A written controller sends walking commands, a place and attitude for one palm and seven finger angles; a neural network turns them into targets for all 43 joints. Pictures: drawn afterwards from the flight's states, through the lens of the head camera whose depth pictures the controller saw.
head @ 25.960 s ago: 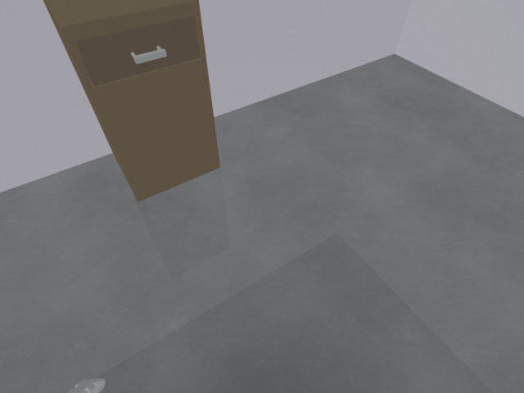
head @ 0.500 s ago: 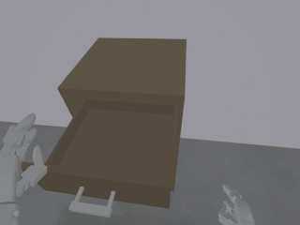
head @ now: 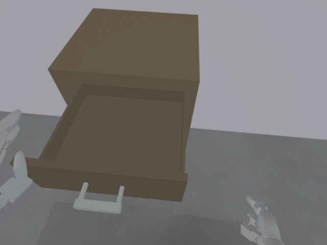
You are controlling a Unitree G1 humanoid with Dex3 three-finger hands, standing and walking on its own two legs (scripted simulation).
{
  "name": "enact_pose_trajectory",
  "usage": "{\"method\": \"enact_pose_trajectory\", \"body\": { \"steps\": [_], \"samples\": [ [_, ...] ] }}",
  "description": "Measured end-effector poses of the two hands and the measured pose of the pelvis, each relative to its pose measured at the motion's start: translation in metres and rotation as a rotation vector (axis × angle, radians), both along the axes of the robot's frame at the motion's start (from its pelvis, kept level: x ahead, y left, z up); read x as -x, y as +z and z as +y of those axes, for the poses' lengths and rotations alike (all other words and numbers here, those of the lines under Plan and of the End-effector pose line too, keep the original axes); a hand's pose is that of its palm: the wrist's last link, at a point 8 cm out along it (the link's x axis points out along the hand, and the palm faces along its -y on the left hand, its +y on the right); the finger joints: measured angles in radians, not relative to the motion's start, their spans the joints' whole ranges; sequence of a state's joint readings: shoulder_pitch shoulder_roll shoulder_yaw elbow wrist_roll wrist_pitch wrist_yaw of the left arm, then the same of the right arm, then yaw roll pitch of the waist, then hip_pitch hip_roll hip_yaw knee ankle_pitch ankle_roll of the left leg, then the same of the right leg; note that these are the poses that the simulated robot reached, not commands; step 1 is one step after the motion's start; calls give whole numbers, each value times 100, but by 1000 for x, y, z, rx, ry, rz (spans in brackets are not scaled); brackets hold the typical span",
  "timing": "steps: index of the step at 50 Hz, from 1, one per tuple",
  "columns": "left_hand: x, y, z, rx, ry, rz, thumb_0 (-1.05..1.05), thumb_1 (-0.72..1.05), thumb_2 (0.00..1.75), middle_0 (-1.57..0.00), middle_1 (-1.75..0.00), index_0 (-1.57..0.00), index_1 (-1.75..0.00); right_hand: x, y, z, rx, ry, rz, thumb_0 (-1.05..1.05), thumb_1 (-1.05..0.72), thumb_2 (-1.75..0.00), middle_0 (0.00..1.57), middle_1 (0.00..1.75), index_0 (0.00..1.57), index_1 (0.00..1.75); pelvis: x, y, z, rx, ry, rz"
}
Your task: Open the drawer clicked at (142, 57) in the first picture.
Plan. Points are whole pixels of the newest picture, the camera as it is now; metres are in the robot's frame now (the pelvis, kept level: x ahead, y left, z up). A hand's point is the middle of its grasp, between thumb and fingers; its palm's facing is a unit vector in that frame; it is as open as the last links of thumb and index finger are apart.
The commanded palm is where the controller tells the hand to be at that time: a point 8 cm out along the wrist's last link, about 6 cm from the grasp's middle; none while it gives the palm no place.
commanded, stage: step back with the hand held close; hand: left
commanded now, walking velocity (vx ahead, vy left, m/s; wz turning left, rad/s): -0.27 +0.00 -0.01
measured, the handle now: (100, 197) +0.24 +0.18 -0.05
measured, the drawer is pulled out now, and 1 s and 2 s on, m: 0.30 0.30 0.30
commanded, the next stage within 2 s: stop stepping back and stand still in 1.00 s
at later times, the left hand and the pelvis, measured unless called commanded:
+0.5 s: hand (12, 196) +0.17 +0.25 +0.16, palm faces +0.33 -0.81 -0.48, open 7.5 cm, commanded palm +0.09 +0.29 +0.18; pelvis -0.03 +0.01 -0.01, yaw +0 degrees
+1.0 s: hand out of the picture +0.09 +0.19 +0.15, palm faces +0.26 -0.82 -0.52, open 7.4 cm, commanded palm +0.01 +0.23 +0.18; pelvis -0.12 -0.05 +0.01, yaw +0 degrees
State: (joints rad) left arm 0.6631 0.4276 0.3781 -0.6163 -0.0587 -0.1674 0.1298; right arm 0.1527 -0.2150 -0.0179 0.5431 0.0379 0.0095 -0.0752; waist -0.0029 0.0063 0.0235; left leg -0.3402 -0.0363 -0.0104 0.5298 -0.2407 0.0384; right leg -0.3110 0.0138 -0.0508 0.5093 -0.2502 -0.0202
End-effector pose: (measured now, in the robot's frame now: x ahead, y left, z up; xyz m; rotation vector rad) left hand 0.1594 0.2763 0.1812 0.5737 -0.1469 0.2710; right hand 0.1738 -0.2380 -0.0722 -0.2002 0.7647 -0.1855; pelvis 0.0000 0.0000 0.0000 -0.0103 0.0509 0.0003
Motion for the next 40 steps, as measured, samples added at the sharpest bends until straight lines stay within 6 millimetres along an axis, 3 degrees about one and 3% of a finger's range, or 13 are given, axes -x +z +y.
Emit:
{"method": "enact_pose_trajectory", "body": {
  "steps": [8,14,27,34,40],
  "samples": [
    [21,-4,3,25,19,-40,1,88,89,-21,-30,-21,-30,9,1,18,-16,51,-42,1,-91,-89,20,30,20,30,18,-4,2,5,3,1],
    [32,-2,1,32,11,-77,1,88,89,-21,-30,-21,-30,22,-1,20,-12,64,-38,1,-91,-89,20,30,20,30,27,-6,2,16,5,0],
    [26,0,11,-12,-31,-99,1,88,89,-21,-30,-21,-30,48,-2,13,36,26,1,1,-91,-89,20,30,20,30,36,-6,8,20,2,29],
    [29,2,-19,-1,-101,-68,1,89,89,-21,-30,-21,-30,53,-6,12,-19,71,-15,1,-91,-89,20,30,20,30,55,-3,-10,5,-56,64],
    [51,2,-62,-20,-202,7,1,89,89,-21,-30,-21,-30,74,-12,-11,-69,67,-35,1,-91,-89,20,30,20,30,92,-3,-32,35,-59,42]
  ]
}}
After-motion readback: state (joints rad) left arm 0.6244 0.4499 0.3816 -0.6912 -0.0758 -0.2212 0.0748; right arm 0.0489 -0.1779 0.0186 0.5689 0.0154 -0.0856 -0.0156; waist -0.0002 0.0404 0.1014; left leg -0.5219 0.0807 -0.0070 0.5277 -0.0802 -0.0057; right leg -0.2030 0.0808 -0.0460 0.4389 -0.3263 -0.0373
